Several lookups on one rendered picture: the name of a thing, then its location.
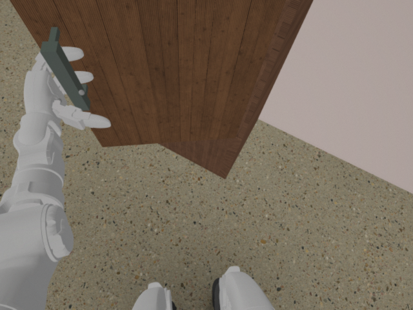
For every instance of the robot left upper arm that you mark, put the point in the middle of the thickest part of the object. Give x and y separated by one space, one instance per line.
32 242

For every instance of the right robot shin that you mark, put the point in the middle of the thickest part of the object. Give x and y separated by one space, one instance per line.
230 269

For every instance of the robot shin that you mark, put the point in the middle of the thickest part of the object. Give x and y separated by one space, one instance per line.
230 269
154 284

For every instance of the left robot forearm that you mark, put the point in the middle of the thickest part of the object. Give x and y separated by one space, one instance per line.
39 175

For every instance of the left robot shin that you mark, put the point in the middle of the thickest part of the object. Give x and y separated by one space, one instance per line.
154 284

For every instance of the cupboard door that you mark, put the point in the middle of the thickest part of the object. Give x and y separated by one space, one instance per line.
164 70

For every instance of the handle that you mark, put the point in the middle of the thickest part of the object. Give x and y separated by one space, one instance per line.
55 57

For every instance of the robot left hand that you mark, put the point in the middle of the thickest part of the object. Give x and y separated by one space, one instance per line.
41 92

